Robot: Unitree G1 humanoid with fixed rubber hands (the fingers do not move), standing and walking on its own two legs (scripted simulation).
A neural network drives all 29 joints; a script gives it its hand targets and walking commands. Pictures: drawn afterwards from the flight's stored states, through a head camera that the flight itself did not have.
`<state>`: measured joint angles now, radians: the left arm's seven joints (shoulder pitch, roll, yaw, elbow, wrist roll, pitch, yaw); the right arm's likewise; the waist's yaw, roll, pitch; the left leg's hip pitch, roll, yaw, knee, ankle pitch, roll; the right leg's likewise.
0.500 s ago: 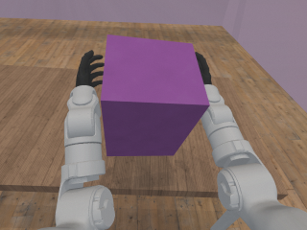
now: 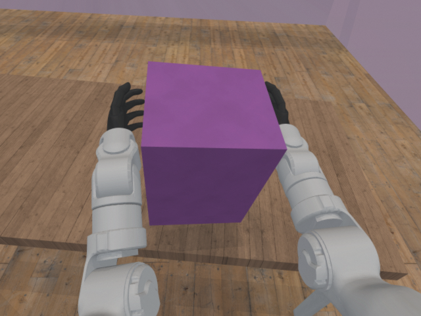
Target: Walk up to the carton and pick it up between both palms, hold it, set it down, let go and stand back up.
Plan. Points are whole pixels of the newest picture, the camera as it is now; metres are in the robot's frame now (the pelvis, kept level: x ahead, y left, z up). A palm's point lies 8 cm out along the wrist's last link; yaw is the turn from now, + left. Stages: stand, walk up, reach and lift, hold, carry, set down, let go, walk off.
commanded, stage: set down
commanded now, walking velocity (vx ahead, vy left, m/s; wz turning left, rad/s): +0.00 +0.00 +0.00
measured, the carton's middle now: (201, 153) +0.38 +0.03 +0.13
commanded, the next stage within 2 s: none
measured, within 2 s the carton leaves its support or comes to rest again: neither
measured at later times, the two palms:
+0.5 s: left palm (130, 142) +0.37 +0.16 +0.16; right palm (278, 130) +0.43 -0.12 +0.15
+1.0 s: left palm (134, 153) +0.37 +0.16 +0.13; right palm (272, 136) +0.44 -0.11 +0.12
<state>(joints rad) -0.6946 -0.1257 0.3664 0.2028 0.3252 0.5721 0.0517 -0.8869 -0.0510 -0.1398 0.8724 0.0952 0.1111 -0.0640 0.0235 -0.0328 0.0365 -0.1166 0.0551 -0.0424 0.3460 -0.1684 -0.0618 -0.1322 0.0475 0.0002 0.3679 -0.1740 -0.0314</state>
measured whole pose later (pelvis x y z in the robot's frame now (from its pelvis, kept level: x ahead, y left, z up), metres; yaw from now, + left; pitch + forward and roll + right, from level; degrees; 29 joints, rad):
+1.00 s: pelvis +0.02 -0.01 +0.00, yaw +0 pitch -2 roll +0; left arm -0.56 -0.22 0.37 0.20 0.33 0.44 0.14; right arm -0.86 -0.05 -0.18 0.95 0.01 0.01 0.02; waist 0.06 0.00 0.07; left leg -0.12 0.07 -0.04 0.31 -0.17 -0.08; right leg -0.15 0.06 0.00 0.37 -0.19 -0.05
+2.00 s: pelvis +0.02 -0.01 +0.00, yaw +0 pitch -1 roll +0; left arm -0.54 -0.25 0.41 0.29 0.34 0.31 0.14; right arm -0.83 -0.04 -0.26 0.99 -0.09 -0.06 0.06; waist 0.06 0.00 0.09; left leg -0.12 0.07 -0.03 0.31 -0.17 -0.07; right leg -0.15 0.06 0.00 0.37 -0.19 -0.05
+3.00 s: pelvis +0.03 -0.01 +0.00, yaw +0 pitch +4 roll +1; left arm -0.50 -0.23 0.43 0.44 0.34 0.06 0.18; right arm -0.81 -0.05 -0.21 1.07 -0.11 -0.21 0.03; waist 0.07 0.00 0.06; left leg -0.21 0.07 -0.03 0.31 -0.17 -0.07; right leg -0.24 0.06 0.00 0.37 -0.19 -0.06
